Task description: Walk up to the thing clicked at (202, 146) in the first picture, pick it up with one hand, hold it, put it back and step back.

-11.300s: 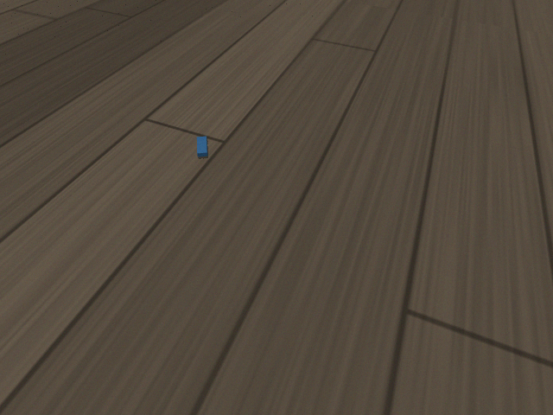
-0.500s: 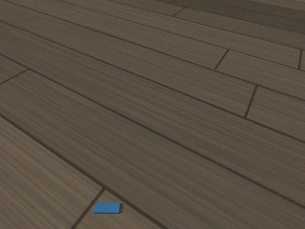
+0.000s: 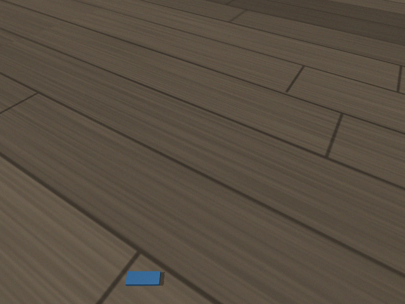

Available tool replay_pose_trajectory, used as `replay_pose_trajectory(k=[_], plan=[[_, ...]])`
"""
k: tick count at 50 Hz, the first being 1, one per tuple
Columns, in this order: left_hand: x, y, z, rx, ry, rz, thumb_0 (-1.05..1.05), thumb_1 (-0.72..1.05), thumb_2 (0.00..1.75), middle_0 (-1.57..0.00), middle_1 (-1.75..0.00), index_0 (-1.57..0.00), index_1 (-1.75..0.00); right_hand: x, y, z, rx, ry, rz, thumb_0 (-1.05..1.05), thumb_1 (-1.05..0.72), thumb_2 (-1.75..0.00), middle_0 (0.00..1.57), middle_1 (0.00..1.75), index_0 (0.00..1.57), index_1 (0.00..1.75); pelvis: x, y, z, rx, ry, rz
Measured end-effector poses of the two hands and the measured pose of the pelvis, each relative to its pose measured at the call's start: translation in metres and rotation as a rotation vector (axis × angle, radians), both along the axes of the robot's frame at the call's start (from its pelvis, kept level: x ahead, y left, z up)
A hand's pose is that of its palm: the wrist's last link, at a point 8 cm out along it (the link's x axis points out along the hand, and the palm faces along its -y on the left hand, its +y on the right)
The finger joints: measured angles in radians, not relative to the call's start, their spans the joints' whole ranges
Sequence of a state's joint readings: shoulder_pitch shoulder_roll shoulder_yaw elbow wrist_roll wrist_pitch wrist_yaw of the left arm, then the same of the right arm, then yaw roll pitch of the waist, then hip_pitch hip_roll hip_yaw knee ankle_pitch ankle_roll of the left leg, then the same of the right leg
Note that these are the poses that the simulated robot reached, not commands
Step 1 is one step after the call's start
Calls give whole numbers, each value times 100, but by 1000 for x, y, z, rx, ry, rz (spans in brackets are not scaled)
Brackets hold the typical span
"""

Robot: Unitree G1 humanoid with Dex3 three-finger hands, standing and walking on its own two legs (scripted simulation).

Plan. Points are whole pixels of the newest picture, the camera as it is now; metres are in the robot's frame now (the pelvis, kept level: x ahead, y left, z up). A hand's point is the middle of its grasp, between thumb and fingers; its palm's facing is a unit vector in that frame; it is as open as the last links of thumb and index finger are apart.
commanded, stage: walk up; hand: left
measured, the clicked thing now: (143, 278) +0.40 +0.26 -0.77
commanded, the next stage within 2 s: stand in 0.12 s
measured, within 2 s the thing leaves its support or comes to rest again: neither
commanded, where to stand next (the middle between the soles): +0.04 -0.01 m, yaw -1 degrees
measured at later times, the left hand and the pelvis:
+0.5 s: hand out of the picture +0.08 +0.25 -0.16, palm faces -0.03 -0.94 -0.34, open 7.4 cm; pelvis +0.01 -0.01 +0.00, yaw +1 degrees
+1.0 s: hand out of the picture +0.09 +0.25 -0.16, palm faces -0.02 -0.94 -0.34, open 7.4 cm; pelvis +0.02 -0.01 +0.00, yaw +1 degrees
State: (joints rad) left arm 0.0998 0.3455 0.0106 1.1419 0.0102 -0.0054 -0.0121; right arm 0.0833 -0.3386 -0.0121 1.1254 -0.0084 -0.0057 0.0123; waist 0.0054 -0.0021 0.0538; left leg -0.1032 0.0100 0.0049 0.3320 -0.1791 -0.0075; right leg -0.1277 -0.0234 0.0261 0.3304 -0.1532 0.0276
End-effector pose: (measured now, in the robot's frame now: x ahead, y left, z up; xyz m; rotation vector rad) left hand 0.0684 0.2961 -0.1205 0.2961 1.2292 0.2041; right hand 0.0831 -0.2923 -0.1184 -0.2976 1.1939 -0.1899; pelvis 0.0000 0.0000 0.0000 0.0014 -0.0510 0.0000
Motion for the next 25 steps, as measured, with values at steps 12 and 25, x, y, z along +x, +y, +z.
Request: replay_pose_trajectory(k=[12, 25], plan=[[8, -1, 2, 9, -5, -23, 1, 91, 90, -21, -30, -20, -30, -4, -6, -1, -8, 19, 0, 0, -91, -90, 20, 30, 20, 30, 4, -3, 0, 0, 5, 4], [2, -2, 1, 11, 28, -13, 1, 91, 90, -21, -30, -20, -30, -10, -9, -3, -12, 62, 7, 0, -91, -90, 20, 30, 20, 30, 10, -6, 0, -2, 11, 12]])
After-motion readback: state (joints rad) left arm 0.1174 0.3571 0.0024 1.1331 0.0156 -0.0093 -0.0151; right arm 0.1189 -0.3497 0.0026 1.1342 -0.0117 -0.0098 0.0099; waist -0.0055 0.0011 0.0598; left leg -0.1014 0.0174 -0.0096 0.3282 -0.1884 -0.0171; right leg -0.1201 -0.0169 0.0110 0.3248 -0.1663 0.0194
